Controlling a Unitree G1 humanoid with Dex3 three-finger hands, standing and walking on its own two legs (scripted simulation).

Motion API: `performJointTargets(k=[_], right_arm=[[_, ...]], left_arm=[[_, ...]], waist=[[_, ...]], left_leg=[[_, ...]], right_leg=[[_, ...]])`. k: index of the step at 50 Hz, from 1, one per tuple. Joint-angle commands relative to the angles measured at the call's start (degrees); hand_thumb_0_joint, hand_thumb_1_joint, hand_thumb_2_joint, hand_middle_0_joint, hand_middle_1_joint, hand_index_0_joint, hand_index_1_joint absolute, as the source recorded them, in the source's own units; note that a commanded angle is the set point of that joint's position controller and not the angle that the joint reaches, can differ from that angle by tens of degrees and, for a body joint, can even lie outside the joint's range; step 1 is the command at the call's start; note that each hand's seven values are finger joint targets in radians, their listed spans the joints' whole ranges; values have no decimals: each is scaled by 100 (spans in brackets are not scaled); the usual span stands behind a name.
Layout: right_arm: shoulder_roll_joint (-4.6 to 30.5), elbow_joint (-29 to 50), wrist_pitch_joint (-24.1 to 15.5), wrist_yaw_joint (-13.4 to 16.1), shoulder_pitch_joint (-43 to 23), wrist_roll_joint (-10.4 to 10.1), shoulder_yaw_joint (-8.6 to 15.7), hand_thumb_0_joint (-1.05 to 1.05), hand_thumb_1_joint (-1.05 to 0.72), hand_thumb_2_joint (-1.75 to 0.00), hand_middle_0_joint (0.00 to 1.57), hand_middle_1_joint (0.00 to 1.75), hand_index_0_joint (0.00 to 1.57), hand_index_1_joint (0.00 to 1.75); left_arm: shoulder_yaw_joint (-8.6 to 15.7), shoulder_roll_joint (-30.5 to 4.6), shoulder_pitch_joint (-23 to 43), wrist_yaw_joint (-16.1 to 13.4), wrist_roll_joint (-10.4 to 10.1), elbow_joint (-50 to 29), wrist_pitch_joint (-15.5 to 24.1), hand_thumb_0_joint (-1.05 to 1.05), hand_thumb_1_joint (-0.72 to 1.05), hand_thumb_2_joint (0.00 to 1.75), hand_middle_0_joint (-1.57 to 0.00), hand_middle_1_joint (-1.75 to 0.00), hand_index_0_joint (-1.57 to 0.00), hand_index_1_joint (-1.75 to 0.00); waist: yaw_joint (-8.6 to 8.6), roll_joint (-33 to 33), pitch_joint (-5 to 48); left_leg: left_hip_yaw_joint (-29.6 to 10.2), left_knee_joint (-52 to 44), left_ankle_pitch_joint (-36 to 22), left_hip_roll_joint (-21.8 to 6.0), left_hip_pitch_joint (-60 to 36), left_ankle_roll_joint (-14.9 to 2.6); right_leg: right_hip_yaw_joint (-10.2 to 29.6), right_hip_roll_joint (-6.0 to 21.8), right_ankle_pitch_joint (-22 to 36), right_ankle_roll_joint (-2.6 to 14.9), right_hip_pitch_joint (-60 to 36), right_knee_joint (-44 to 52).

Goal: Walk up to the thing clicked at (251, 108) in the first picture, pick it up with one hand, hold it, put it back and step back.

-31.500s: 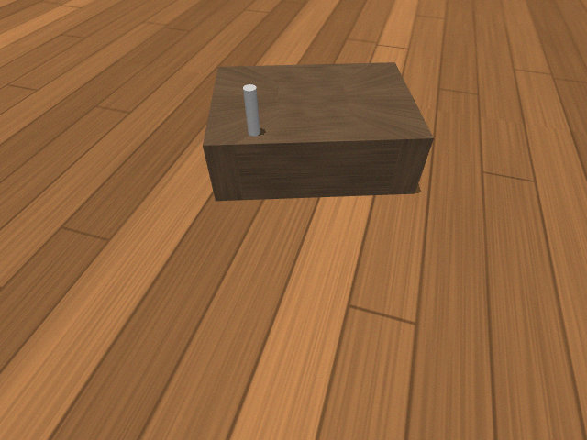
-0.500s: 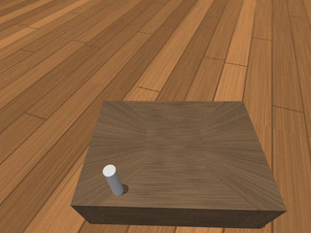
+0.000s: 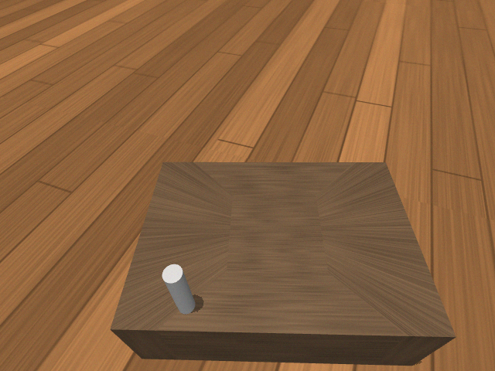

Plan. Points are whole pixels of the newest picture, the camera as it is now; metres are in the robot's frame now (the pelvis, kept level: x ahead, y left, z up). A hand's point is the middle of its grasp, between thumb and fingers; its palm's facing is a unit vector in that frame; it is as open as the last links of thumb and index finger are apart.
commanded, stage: stand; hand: left
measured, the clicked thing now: (180, 290) +0.41 +0.22 -0.35
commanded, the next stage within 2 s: step back in 0.92 s
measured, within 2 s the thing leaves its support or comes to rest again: neither
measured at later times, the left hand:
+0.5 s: hand out of the picture +0.07 +0.26 -0.15, palm faces -0.01 -0.94 -0.35, open 7.4 cm
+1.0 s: hand out of the picture +0.09 +0.26 -0.15, palm faces +0.03 -0.93 -0.35, open 7.4 cm
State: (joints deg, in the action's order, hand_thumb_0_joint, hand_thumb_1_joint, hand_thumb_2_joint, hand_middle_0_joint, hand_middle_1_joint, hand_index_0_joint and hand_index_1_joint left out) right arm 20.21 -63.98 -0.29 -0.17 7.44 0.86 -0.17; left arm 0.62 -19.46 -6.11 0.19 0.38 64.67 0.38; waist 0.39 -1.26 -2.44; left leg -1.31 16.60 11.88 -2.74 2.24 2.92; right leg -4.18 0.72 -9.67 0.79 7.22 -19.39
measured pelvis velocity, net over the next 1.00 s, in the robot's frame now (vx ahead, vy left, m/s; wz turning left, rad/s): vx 0.00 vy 0.01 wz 0.00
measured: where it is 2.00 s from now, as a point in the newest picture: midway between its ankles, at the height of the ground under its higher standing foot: outside the picture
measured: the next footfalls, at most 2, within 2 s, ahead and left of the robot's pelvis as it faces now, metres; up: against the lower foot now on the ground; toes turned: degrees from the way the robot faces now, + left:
right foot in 1.68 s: -0.12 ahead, -0.06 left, +0.00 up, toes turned -3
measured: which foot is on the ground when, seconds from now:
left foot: down 0.00-1.00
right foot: down 0.00-1.00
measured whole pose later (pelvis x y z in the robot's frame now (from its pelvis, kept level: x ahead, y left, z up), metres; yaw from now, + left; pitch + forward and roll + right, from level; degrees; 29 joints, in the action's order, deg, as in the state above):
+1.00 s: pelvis +0.00 +0.01 +0.00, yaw +0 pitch -2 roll +0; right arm 21.0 -61.5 0.6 -0.5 5.7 -0.2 0.6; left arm 2.6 -19.8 -4.9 0.1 -0.6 61.9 -0.1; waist 0.3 -1.1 -5.4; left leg -1.2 24.3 14.3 -2.4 7.1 1.3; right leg -3.9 1.0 -10.7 0.7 9.8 -22.3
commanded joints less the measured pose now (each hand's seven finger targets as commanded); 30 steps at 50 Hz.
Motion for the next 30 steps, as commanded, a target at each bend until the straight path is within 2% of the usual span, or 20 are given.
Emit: performJointTargets(k=[1, 3, 5, 13, 15, 19, 24, 25, 27, 28, 30], right_arm=[[1129, 352, -85, 97, -227, 9, 235, 0, -90, -90, 20, 30, 20, 30], [1100, 339, -78, 89, -162, 5, 229, 0, -90, -90, 20, 30, 20, 30], [1128, 348, -83, 91, -204, 8, 241, 0, -90, -90, 20, 30, 20, 30], [1130, 320, -76, 79, -127, 11, 245, 0, -90, -90, 20, 30, 20, 30], [1152, 348, -85, 89, -161, 23, 250, 0, -90, -90, 20, 30, 20, 30], [1130, 347, -100, 91, -137, 16, 233, 0, -90, -90, 20, 30, 20, 30], [1128, 317, -84, 86, -106, 12, 234, 0, -90, -90, 20, 30, 20, 30], [1174, 347, -93, 86, -164, 25, 245, 0, -90, -90, 20, 30, 20, 30], [1141, 343, -98, 87, -135, 17, 233, 0, -90, -90, 20, 30, 20, 30], [1176, 345, -103, 94, -150, 17, 244, 0, -90, -90, 20, 30, 20, 30], [1133, 319, -95, 88, -151, 10, 227, 0, -90, -90, 20, 30, 20, 30]], left_arm=[[211, -1258, 258, -75, 28, -332, 140, 0, 90, 90, -20, -30, -20, -30], [216, -1279, 248, -77, 15, -332, 152, 0, 90, 90, -20, -30, -20, -30], [210, -1279, 242, -76, 18, -345, 153, 0, 90, 90, -20, -30, -20, -30], [214, -1297, 206, -70, 19, -335, 145, 0, 90, 90, -20, -30, -20, -30], [222, -1269, 266, -70, 23, -368, 144, 0, 90, 90, -20, -30, -20, -30], [217, -1283, 214, -62, 6, -349, 145, 0, 90, 90, -20, -30, -20, -30], [211, -1280, 239, -56, 9, -335, 129, 0, 90, 90, -20, -30, -20, -30], [195, -1265, 219, -54, 13, -357, 141, 0, 90, 90, -20, -30, -20, -30], [203, -1267, 229, -62, 20, -360, 140, 0, 90, 90, -20, -30, -20, -30], [207, -1271, 250, -64, 12, -356, 144, 0, 90, 90, -20, -30, -20, -30], [194, -1253, 221, -61, 8, -323, 141, 0, 90, 90, -20, -30, -20, -30]], waist=[[-14, 111, 335], [-23, 195, 295], [-25, 140, 371], [-15, 54, 233], [-35, 27, 298], [-23, 122, 341], [-13, 107, 165], [-26, 46, 341], [-12, 41, 309], [-22, 57, 392], [3, 89, 276]], left_leg=[[-268, -239, -758, -499, 330, -292], [-263, -261, -719, -489, 366, -285], [-242, -212, -809, -492, 281, -283], [-261, -271, -527, -496, 362, -295], [-261, -243, -626, -499, 437, -296], [-258, -266, -798, -513, 347, -300], [-287, -288, -512, -488, 475, -280], [-260, -229, -692, -515, 337, -310], [-285, -279, -739, -506, 415, -289], [-274, -235, -859, -521, 350, -305], [-297, -272, -849, -518, 384, -286]], right_leg=[[660, 721, 952, 64, -307, 281], [672, 709, 870, 51, -331, 315], [673, 728, 1029, 60, -332, 285], [726, 701, 476, 64, -215, 379], [723, 721, 789, 79, -298, 295], [686, 712, 936, 78, -323, 242], [715, 686, 448, 52, -213, 331], [716, 729, 770, 75, -274, 282], [675, 704, 821, 63, -302, 245], [705, 740, 1026, 74, -382, 215], [651, 698, 906, 54, -313, 232]])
